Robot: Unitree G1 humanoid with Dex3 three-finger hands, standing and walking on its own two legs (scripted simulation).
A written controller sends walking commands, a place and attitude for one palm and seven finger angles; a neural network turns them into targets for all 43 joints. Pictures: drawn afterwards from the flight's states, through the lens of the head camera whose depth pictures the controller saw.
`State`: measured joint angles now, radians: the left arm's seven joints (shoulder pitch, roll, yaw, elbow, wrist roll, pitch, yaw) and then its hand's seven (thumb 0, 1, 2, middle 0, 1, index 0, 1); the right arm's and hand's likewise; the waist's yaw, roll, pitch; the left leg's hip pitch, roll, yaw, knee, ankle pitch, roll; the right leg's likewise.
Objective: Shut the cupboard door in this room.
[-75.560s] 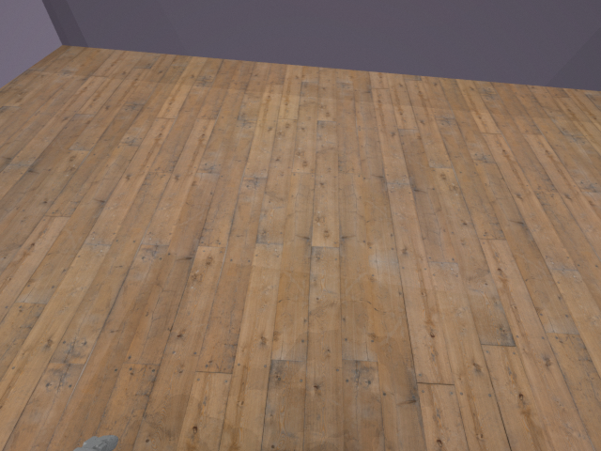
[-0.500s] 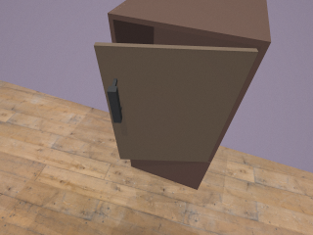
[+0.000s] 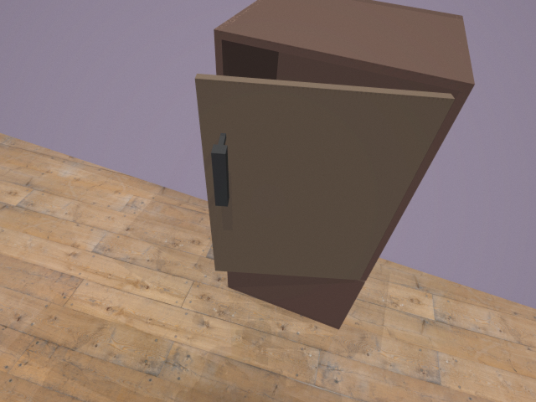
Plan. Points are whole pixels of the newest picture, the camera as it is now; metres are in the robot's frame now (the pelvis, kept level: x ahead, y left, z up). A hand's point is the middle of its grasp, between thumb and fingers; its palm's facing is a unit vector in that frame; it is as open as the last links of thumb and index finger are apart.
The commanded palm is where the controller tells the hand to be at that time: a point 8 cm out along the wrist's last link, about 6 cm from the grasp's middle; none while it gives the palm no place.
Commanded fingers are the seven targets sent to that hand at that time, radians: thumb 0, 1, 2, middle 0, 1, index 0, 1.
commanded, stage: shuffle to correct the standing spot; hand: left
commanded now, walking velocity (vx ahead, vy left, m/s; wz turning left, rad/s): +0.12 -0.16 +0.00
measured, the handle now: (222, 169) +0.51 +0.13 +0.05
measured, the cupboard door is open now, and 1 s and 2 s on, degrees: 18 18 18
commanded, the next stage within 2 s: come to a stop and stand still in 0.90 s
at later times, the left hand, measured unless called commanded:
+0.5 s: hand out of the picture -0.09 +0.12 -0.19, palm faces +0.06 -0.99 -0.10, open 7.4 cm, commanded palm none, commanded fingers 0.00 0.90 0.90 -0.20 -0.30 -0.20 -0.30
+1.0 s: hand out of the picture +0.03 +0.07 -0.18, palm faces +0.08 -0.99 -0.15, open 7.4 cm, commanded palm none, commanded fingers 0.00 0.90 0.90 -0.20 -0.30 -0.20 -0.30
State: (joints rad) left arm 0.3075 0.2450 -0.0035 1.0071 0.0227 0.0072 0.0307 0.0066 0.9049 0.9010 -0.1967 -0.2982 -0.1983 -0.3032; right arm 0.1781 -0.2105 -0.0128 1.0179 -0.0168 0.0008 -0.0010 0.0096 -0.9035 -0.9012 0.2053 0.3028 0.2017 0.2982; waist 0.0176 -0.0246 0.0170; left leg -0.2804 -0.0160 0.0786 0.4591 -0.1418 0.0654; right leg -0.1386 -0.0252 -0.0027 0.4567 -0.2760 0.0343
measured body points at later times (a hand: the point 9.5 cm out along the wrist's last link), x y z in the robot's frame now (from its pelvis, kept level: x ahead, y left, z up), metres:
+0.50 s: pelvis -0.01 -0.02 -0.01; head -0.01 +0.01 +0.44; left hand -0.09 +0.18 -0.18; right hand -0.02 -0.26 -0.15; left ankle +0.03 +0.06 -0.74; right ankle -0.02 -0.15 -0.73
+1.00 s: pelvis +0.04 -0.09 +0.00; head +0.04 -0.08 +0.45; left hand +0.03 +0.12 -0.16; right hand +0.06 -0.33 -0.14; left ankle +0.07 +0.01 -0.70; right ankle +0.03 -0.20 -0.74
